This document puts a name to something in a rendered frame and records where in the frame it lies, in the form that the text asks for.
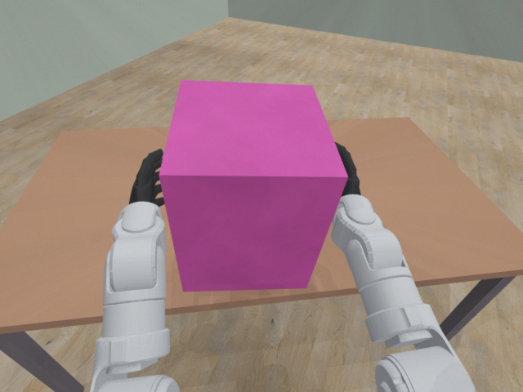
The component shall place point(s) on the robot right forearm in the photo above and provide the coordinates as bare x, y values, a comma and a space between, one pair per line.
396, 313

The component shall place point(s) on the robot left forearm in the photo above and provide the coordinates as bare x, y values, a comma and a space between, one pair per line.
133, 332

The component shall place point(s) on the right robot hand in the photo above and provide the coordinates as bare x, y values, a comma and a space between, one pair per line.
353, 183

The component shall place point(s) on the carton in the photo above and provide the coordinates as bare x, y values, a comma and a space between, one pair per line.
251, 179

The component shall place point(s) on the right robot upper arm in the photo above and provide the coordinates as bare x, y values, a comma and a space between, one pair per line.
432, 369

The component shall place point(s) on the left robot hand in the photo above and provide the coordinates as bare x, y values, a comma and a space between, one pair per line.
144, 188

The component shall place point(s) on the table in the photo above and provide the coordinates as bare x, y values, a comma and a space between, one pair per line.
54, 242

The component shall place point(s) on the left robot upper arm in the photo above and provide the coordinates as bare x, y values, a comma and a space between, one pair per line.
156, 383

